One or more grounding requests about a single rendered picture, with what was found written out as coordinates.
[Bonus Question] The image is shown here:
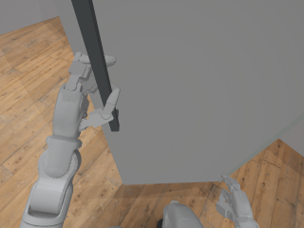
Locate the fridge door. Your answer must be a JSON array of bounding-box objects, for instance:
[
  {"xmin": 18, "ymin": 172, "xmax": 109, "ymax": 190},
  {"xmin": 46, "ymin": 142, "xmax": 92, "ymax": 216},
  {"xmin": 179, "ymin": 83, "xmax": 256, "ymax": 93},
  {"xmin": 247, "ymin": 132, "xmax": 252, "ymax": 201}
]
[{"xmin": 53, "ymin": 0, "xmax": 304, "ymax": 185}]

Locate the right robot hand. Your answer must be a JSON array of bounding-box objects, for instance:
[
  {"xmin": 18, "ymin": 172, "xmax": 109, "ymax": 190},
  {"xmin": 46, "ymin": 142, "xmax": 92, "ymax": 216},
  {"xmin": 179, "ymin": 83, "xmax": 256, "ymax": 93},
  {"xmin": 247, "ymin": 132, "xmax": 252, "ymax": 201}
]
[{"xmin": 216, "ymin": 173, "xmax": 254, "ymax": 223}]

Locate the robot right forearm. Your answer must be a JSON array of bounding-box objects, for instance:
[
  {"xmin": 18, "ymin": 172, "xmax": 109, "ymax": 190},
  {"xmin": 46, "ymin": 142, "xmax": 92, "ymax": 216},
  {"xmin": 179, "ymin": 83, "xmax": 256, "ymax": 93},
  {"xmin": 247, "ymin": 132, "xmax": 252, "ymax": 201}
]
[{"xmin": 235, "ymin": 217, "xmax": 259, "ymax": 228}]

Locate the left robot hand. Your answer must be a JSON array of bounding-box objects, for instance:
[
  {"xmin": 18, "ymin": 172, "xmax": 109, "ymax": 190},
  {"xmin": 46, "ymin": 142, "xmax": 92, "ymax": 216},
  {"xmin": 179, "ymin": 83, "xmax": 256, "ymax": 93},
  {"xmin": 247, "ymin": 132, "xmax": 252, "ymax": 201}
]
[{"xmin": 52, "ymin": 51, "xmax": 121, "ymax": 140}]

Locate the handle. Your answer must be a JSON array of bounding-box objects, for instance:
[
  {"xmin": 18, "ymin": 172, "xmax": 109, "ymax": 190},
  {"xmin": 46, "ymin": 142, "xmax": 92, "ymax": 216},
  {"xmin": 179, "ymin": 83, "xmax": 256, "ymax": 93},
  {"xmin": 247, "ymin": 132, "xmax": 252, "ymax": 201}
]
[{"xmin": 71, "ymin": 0, "xmax": 120, "ymax": 132}]

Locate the robot left forearm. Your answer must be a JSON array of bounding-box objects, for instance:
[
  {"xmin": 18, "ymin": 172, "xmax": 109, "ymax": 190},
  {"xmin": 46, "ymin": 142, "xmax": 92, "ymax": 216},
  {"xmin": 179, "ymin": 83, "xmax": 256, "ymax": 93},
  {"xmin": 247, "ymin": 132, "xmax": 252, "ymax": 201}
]
[{"xmin": 19, "ymin": 135, "xmax": 83, "ymax": 228}]

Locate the robot right thigh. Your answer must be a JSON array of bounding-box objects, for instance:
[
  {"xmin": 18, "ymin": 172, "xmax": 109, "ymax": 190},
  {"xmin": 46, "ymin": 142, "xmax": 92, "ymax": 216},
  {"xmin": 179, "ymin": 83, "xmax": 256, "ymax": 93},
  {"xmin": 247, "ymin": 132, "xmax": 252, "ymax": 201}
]
[{"xmin": 162, "ymin": 202, "xmax": 204, "ymax": 228}]

